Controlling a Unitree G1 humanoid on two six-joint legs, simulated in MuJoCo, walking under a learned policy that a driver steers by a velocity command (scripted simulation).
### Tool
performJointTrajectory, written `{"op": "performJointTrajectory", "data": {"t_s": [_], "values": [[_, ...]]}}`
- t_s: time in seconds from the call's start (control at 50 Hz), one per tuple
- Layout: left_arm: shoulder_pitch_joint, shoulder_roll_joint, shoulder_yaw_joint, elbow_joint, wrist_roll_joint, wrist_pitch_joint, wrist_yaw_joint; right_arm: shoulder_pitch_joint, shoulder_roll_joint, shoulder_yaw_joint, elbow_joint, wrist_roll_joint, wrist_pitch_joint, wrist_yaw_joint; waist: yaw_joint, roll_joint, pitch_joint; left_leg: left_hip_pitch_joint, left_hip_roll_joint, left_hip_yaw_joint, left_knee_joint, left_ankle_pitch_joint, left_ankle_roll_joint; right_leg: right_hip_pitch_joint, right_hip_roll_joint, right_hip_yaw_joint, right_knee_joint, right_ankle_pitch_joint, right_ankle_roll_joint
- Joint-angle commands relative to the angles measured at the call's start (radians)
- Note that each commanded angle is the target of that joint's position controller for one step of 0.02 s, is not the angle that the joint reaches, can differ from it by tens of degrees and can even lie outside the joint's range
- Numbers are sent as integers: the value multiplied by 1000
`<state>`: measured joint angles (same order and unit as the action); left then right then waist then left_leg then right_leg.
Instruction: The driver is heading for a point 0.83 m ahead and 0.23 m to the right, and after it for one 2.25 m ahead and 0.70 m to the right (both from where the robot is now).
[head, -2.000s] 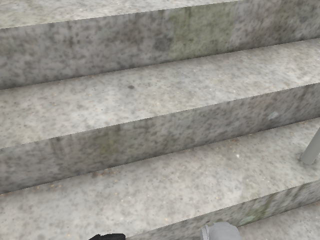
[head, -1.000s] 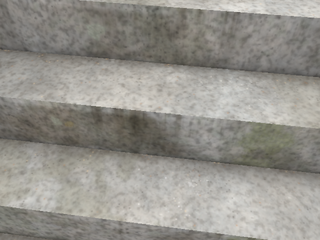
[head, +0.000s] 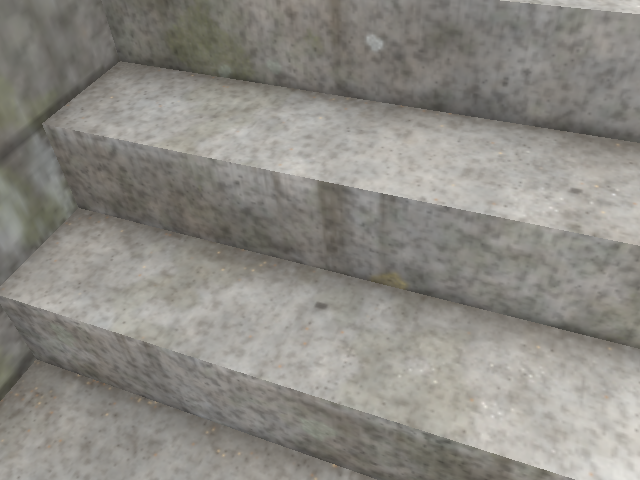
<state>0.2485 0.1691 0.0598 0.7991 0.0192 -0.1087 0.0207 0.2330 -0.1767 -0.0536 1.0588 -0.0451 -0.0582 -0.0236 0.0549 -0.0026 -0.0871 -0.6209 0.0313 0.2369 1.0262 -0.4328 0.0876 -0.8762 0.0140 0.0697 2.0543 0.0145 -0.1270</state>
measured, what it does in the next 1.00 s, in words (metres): climbs: right foot 0.20 m higher, then left foot 0.20 m higher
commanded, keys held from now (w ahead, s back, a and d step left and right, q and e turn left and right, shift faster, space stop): w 0.82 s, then w+e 0.18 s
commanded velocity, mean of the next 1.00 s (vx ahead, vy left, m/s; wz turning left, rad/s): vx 0.50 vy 0.00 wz -0.03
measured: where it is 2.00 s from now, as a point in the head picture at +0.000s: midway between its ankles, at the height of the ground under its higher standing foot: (441, 13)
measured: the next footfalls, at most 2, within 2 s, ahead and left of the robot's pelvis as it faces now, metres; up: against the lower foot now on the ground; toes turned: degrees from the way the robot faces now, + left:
right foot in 0.32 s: +0.30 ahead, -0.14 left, +0.20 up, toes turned -8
left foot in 0.92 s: +0.61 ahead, +0.06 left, +0.40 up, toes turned +1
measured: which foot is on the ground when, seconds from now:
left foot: down 0.00-0.34, up 0.36-0.90, down 0.92-1.00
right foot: up 0.00-0.30, down 0.32-0.96, up 0.98-1.00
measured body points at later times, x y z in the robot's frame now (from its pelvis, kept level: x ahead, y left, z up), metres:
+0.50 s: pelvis +0.22 -0.07 +0.20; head +0.20 -0.07 +0.65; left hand +0.27 +0.17 +0.06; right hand +0.34 -0.30 +0.09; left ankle +0.18 +0.08 -0.27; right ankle +0.26 -0.13 -0.46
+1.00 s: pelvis +0.47 -0.03 +0.36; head +0.51 -0.05 +0.81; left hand +0.41 +0.18 +0.22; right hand +0.70 -0.23 +0.28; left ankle +0.57 +0.06 -0.26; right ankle +0.29 -0.14 -0.32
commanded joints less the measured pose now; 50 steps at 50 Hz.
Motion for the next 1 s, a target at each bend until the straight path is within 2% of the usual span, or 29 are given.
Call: {"op": "performJointTrajectory", "data": {"t_s": [0.02, 0.1, 0.2, 0.26, 0.3, 0.32, 0.34, 0.36, 0.38, 0.4, 0.42, 0.44, 0.46, 0.5, 0.56, 0.6, 0.64, 0.7, 0.76, 0.8, 0.84, 0.86, 0.88, 0.9, 0.92, 0.94, 0.96, 0.98, 1.0], "values": [[56, -138, -63, -102, -21, 17, 17, -18, 48, 27, -12, -4, -61, 8, 67, -12, 129, 28, 270, -402, -696, 73, 72, -191, -22, 63, 10, -90, 3], [-158, -152, -76, -173, -32, 43, 51, 170, -21, 18, 61, 16, -100, 37, -12, 21, 157, 297, 293, -382, -818, 44, 116, -577, 4, 19, 451, -306, -24], [-389, -135, -100, -294, -16, 64, 11, 267, -16, 25, 71, 19, -102, 13, -44, 14, 132, 362, 191, -230, -942, 77, 81, -491, -87, -167, 38, -264, -15], [-318, -190, -129, -258, -35, 75, 4, 221, -62, 10, 21, 45, -77, -36, -16, 116, 34, 364, 187, -63, -1092, 614, 109, 24, -105, -222, -495, -380, -58], [-105, -120, -91, -143, -54, 72, 10, 236, -139, 0, -36, 74, -88, -31, 22, 202, -129, 489, 220, -25, -836, 1689, 172, 318, 38, -361, -611, -512, -43], [-8, -75, -74, -127, -42, 65, 12, 252, -171, -8, -42, 92, -94, -18, 58, 260, -221, 616, 236, -34, -627, 1905, 162, 409, 94, -346, -803, -577, -38], [73, -7, -44, -98, -13, 65, 16, 252, -192, -20, -62, 77, -97, -5, 93, 330, -284, 608, 219, -73, -376, 1791, 133, 515, 72, -170, -935, -669, -46], [198, 117, -2, -62, 19, 70, 35, 195, -123, -26, -160, 81, -93, 21, 136, 74, -286, 230, 118, -126, -13, 1362, 60, 687, -182, 402, -1234, -856, -126], [255, 233, 46, 4, 13, 102, 51, 65, -64, -36, -238, 39, -82, 62, 158, -167, -245, -80, -66, -273, 345, 372, 39, 738, -235, 947, -1815, -1255, -134], [24, 246, 62, -34, 21, 103, 55, 90, 58, -31, -291, -3, -81, 72, 41, -161, -205, -274, -94, -488, 847, 375, 20, 684, -335, 1030, -1872, -1254, -81], [-69, 169, 46, 3, 14, 93, 40, 30, 74, -18, -359, -29, -65, 65, -41, -47, -46, -358, -49, -431, 986, 440, 26, 483, -304, 822, -1763, -1184, -13], [-63, 71, 20, 87, 8, 78, 30, -26, 105, -1, -407, -29, -53, 55, -75, -58, 92, -444, -36, -411, 1003, 500, 45, 360, -285, 599, -1653, -1013, 9], [-44, -42, -12, 150, 10, 64, 15, -18, 137, 22, -418, -18, -51, 39, -117, -33, 138, -487, -54, -416, 1105, 520, 58, 301, -256, 448, -1606, -815, 23], [-26, -119, -36, 209, 14, 33, -5, 81, 180, 50, -399, 2, -35, 28, -181, -26, 160, -534, -58, -418, 1117, 473, 60, 286, -208, 222, -1621, -581, 39], [1, -35, -27, 215, 2, -2, -25, 50, 125, 53, -390, 17, -3, 3, -181, 41, 181, -544, -53, -351, 933, 499, 40, 294, -155, 16, -1667, -384, 35], [85, -9, -24, 224, -10, -21, -13, 9, 104, 46, -366, 38, 9, 0, -140, -16, 123, -543, -65, -236, 1016, 523, 23, 368, -170, -4, -1696, -317, -23], [192, 50, -4, 236, -18, -39, -9, -89, 129, 50, -404, 15, 16, -5, -97, -49, 137, -761, -28, -243, 1117, 441, 22, 563, -220, 88, -1751, -410, -34], [285, 47, -3, 240, 9, -36, 3, -320, 166, 76, -503, 18, 1, -7, -23, -65, 201, -1064, 13, -249, 1219, 268, 47, 789, -284, 152, -1833, -486, -29], [356, 14, -4, 251, -8, -34, 17, -508, 171, 99, -610, 19, 10, 17, 19, -52, 195, -1001, 84, -142, 991, 224, 44, 808, -269, 103, -1966, -448, -24], [392, 27, -2, 261, -28, -33, 43, -491, 146, 101, -625, 13, 35, 31, 45, -85, 153, -877, 87, -39, 828, 174, 48, 868, -243, 53, -2093, -181, -66], [382, -17, -12, 263, -50, -17, 61, -440, 169, 108, -590, 48, 49, 44, 33, -81, 114, -535, 63, 42, 540, 75, 95, 848, -214, -91, -2147, 271, -67], [440, 43, -67, 411, 113, 8, -158, -685, 115, 143, -685, 9, 149, 116, -123, -260, -79, -350, -36, -73, 516, -7, 154, 621, -317, -34, -1983, 1277, -216], [287, 175, -26, 324, 56, -6, -221, -514, 43, 105, -627, 5, 186, 137, -209, -201, -132, -312, -56, -73, 418, 90, 110, 829, -379, -58, -1890, 1678, -230], [244, 245, 5, 306, 0, -18, -229, -383, -9, 99, -557, -15, 202, 130, -248, -225, -262, -253, -111, -49, 197, 61, 75, 993, -369, -71, -1814, 1742, -231], [261, 262, 16, 321, -2, -25, -236, -282, -41, 84, -502, 10, 196, 104, -256, -255, -322, -94, -158, -32, 12, 72, 60, 1061, -355, -78, -1695, 1905, -223], [278, 230, 18, 329, 65, -16, -238, -43, -65, 81, -376, 17, 184, 70, -279, -165, -451, 290, -114, -214, -62, 291, 130, 825, -325, -16, -1439, 1877, -195], [361, 132, -25, 312, 144, -3, -269, 182, -108, 76, -271, 45, 163, 63, -295, 128, -578, 712, 78, -685, -311, 186, 290, 384, -205, 96, -1160, 1232, -168], [322, 117, 5, 387, 98, 31, -270, 312, -173, 44, -213, -27, 152, 83, -347, 251, -410, 550, 242, -1076, -662, -166, 355, 165, 8, 170, -555, 291, -89], [71, 67, 33, 129, 3, -49, -114, 94, -176, -26, -164, 43, 73, 23, -176, 117, -370, 523, 259, -982, -585, -223, 255, 170, 42, 96, -183, 31, -14]]}}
